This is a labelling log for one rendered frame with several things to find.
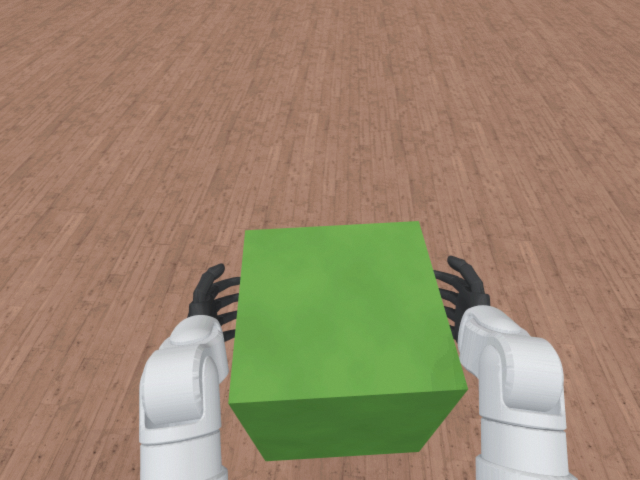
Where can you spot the left robot forearm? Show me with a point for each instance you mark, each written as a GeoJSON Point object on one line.
{"type": "Point", "coordinates": [179, 404]}

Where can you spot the carton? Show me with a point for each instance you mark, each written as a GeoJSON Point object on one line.
{"type": "Point", "coordinates": [342, 344]}

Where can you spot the left robot hand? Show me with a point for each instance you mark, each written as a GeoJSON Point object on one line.
{"type": "Point", "coordinates": [204, 294]}

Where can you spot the right robot forearm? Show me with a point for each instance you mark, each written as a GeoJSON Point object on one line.
{"type": "Point", "coordinates": [521, 398]}

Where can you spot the right robot hand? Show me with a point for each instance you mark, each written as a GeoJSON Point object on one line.
{"type": "Point", "coordinates": [471, 291]}

